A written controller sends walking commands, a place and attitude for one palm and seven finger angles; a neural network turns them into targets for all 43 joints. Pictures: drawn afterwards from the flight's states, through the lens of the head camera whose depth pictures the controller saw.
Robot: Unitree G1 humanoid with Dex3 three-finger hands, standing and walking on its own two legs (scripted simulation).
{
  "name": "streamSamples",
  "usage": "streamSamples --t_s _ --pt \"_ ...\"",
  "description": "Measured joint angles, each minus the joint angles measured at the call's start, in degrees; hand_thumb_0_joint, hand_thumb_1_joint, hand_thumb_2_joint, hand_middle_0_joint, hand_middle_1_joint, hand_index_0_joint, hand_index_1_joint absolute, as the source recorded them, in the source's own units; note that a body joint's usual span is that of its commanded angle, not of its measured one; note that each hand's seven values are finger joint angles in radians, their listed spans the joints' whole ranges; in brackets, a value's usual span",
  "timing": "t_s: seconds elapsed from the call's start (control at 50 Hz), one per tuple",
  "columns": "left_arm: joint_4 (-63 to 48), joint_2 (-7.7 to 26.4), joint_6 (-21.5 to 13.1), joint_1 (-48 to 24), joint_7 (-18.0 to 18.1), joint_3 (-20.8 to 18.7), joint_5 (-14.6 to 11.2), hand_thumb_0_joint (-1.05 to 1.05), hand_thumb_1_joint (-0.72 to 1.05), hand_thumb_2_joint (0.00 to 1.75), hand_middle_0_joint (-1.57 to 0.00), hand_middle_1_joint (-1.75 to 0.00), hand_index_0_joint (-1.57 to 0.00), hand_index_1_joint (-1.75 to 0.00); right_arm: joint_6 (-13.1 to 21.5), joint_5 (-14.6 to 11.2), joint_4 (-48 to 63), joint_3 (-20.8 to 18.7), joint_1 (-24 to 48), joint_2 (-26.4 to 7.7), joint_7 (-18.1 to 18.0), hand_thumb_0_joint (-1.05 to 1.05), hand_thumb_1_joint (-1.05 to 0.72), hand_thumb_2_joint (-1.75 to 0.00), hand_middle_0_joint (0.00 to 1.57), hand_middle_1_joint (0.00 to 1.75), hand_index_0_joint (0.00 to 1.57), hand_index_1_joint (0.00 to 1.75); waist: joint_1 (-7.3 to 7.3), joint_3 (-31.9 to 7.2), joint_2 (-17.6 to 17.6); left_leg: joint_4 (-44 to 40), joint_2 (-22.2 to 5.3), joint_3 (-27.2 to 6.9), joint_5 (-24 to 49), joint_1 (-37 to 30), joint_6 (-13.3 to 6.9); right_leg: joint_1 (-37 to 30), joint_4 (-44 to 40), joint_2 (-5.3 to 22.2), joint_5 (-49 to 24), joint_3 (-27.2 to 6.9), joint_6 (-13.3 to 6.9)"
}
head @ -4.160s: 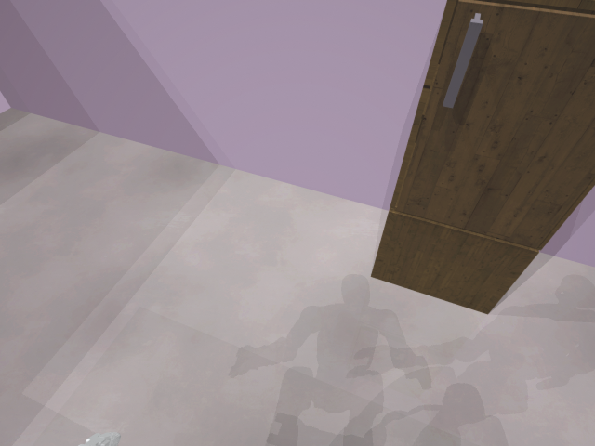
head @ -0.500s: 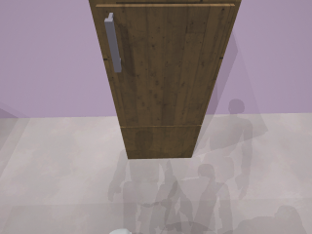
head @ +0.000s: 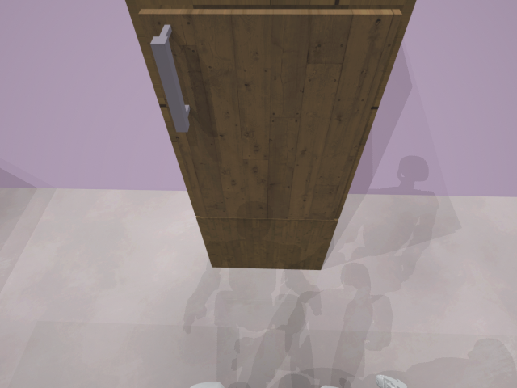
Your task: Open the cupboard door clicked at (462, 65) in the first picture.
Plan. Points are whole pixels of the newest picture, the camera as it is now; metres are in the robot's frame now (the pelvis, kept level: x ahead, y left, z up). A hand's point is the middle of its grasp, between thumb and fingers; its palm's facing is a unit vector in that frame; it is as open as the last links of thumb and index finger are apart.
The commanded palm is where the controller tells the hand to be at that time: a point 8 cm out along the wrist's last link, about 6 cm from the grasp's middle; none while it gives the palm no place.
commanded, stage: come to a stop and stand still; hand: left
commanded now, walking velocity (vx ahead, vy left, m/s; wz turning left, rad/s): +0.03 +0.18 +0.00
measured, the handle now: (175, 82) +0.56 +0.21 +0.15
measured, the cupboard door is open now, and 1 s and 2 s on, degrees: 0 0 0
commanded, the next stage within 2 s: look again from close up in 0.90 s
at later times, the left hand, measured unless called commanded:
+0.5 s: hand out of the picture -0.02 +0.21 -0.18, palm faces +0.10 -0.97 -0.21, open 7.4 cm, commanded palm none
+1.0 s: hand out of the picture -0.04 +0.19 -0.17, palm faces +0.04 -0.98 -0.17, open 7.3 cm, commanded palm none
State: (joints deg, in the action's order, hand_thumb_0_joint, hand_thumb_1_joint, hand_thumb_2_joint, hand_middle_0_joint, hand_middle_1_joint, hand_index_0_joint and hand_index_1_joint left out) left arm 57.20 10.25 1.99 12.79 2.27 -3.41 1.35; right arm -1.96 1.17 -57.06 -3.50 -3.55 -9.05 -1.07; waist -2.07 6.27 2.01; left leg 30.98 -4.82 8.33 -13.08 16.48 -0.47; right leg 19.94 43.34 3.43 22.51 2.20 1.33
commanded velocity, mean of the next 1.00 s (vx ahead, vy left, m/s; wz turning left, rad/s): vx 0.02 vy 0.05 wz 0.00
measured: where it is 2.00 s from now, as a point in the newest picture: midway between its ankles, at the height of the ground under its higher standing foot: outside the picture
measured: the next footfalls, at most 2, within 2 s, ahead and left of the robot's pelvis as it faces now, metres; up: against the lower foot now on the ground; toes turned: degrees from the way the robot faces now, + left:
right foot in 0.04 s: +0.06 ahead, -0.15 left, +0.00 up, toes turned -4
left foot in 0.44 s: +0.01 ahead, +0.12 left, +0.00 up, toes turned +4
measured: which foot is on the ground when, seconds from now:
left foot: down 0.00-0.04, up 0.06-0.42, down 0.44-1.00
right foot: up 0.00-0.02, down 0.04-0.44, up 0.46-0.62, down 0.64-1.00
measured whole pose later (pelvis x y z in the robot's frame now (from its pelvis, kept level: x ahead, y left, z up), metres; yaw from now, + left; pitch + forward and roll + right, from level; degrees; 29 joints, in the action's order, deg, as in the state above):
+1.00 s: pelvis -0.03 +0.03 +0.01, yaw +1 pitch -1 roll +0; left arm 66.2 8.0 0.5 15.4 2.3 0.3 0.8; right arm 1.1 0.3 -66.3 0.2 -17.2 -6.8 -1.9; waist -0.3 1.0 -0.6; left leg 22.5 0.0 4.6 -14.7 6.9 -1.4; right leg 9.7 23.0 2.5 12.3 2.4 1.4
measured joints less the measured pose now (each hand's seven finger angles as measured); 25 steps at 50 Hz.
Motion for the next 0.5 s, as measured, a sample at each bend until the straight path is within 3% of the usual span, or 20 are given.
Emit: streamSamples --t_s 0.04,0.1,0.16,0.2,0.3,0.36,0.42,0.5 --pt "-1.10 1.26 -0.94 1.20 -0.01 0.12 0.50 0.01 0.90 0.90 -0.20 -0.30 -0.20 -0.30 -0.44 -0.21 0.04 -0.39 -1.36 -0.64 0.44 -0.01 -0.91 -0.90 0.21 0.30 0.20 0.30 -0.14 -1.54 -1.31 4.12 0.59 0.34 -2.63 1.87 1.01 -2.51 -8.37 1.42 -6.86 -0.53 -0.48" --pt "-0.61 0.08 -0.87 0.95 -0.16 0.87 0.92 0.01 0.91 0.90 -0.19 -0.30 -0.20 -0.30 -2.03 -0.17 0.04 -1.39 -2.89 -3.48 0.73 -0.01 -0.91 -0.90 0.21 0.30 0.20 0.30 0.43 -2.15 1.31 16.60 2.08 -5.24 -12.67 6.24 1.26 -1.67 -5.50 0.66 -4.64 0.84 -0.72" --pt "-0.59 -0.96 -0.71 1.29 -0.21 1.26 0.94 0.01 0.90 0.90 -0.20 -0.30 -0.20 -0.30 -2.73 0.23 -0.41 -1.70 -4.70 -5.25 1.10 0.00 -0.91 -0.90 0.20 0.30 0.20 0.30 0.64 -3.00 1.58 28.69 4.09 -7.59 -11.25 9.47 1.66 -2.38 -8.03 0.75 -6.14 1.16 -0.80" --pt "-0.66 -1.21 -0.63 1.31 -0.15 1.38 0.91 0.01 0.90 0.90 -0.20 -0.30 -0.21 -0.30 -2.59 0.36 -0.55 -1.60 -6.23 -5.79 1.37 0.00 -0.91 -0.90 0.20 0.30 0.20 0.30 0.78 -3.40 0.94 31.34 4.43 -7.72 -9.38 9.75 2.28 -2.93 -10.27 1.09 -7.65 1.32 -0.87" --pt "-0.96 -0.85 -0.92 1.37 -0.44 1.48 0.96 0.01 0.90 0.90 -0.20 -0.30 -0.21 -0.30 -2.33 0.21 -1.13 -0.94 -9.53 -5.68 1.62 0.00 -0.91 -0.90 0.20 0.30 0.20 0.30 0.44 -4.12 -1.25 23.32 3.74 -7.15 -9.80 5.62 2.94 -3.50 -14.25 2.12 -10.39 1.61 -0.60" --pt "-0.71 -0.20 -0.79 1.45 -0.72 1.28 1.08 0.01 0.90 0.90 -0.20 -0.30 -0.21 -0.30 -1.78 -0.12 -1.37 -0.36 -10.65 -4.91 1.57 0.00 -0.91 -0.90 0.20 0.30 0.19 0.30 -0.01 -4.44 -2.33 14.03 3.23 -6.53 -10.74 1.70 2.50 -3.04 -15.23 2.43 -11.44 1.66 -0.07" --pt "0.09 0.55 -0.16 1.79 -0.78 0.99 0.59 0.01 0.90 0.90 -0.20 -0.30 -0.21 -0.30 -0.24 -0.38 -1.10 0.48 -11.74 -4.05 1.26 0.00 -0.91 -0.90 0.20 0.30 0.20 0.30 0.10 -5.00 -2.60 0.64 2.74 -5.84 -6.19 -3.97 1.80 -1.56 -13.74 2.17 -11.34 1.76 0.99" --pt "2.31 2.16 1.48 1.79 -0.69 0.49 0.15 0.01 0.90 0.90 -0.20 -0.30 -0.21 -0.30 0.75 -0.07 -1.98 1.74 -12.49 -0.68 0.55 0.00 -0.91 -0.90 0.20 0.30 0.20 0.30 0.86 -5.44 -4.86 -1.11 3.65 -5.34 -5.26 -4.71 0.19 0.65 -6.88 1.63 -2.86 -0.08 0.44"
